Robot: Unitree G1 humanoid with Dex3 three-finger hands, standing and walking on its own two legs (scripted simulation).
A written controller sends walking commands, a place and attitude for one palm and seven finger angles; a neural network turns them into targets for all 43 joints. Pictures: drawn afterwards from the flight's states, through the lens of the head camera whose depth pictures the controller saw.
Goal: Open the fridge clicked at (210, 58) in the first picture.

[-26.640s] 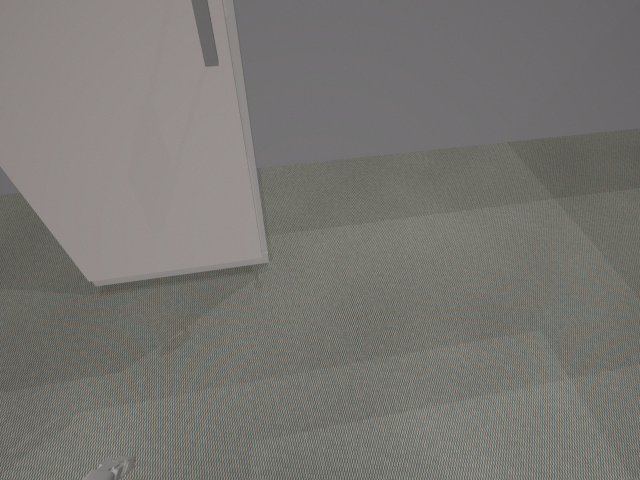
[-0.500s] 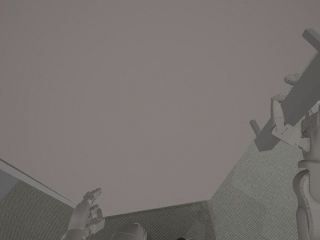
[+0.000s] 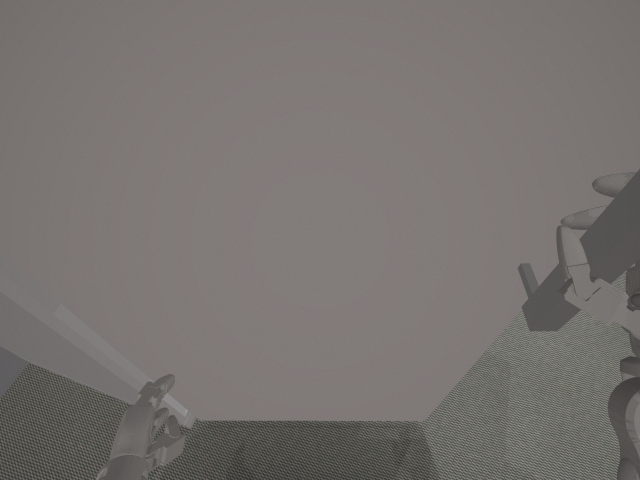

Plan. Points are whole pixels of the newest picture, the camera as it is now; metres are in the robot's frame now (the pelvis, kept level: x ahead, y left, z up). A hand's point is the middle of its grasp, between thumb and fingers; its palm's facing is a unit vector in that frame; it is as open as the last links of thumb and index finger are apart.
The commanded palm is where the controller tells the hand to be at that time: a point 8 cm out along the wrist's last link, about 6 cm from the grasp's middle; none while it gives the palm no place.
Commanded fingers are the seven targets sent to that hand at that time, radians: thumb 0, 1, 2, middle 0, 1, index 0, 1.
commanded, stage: walk backward, drawing the door open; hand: right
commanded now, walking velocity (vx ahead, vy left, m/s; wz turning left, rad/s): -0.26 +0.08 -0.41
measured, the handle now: (589, 229) +0.31 -0.19 +0.21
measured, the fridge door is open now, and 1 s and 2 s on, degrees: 71 80 80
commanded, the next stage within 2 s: stop walking and hold the door back in 0.22 s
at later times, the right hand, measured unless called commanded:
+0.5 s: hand (611, 463) +0.14 -0.15 +0.21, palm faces +0.46 +0.86 -0.23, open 7.0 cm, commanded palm +0.14 -0.21 +0.19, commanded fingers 0.00 -0.90 -0.90 0.45 1.40 0.45 1.40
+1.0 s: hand (606, 384) +0.19 -0.16 +0.21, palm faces +0.36 +0.92 -0.17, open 6.5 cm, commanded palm +0.15 -0.22 +0.19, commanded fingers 0.00 -0.90 -0.90 0.45 1.40 0.45 1.40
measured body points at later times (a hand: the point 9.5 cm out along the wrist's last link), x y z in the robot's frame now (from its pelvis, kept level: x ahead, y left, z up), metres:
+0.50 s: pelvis -0.10 +0.09 +0.01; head -0.08 +0.11 +0.46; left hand +0.12 +0.26 -0.09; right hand +0.11 -0.20 +0.22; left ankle -0.08 +0.19 -0.73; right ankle -0.10 -0.05 -0.65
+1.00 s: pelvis -0.17 +0.08 +0.00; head -0.14 +0.08 +0.45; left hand -0.01 +0.25 -0.13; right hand +0.16 -0.21 +0.22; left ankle -0.11 +0.16 -0.73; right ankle -0.22 -0.05 -0.73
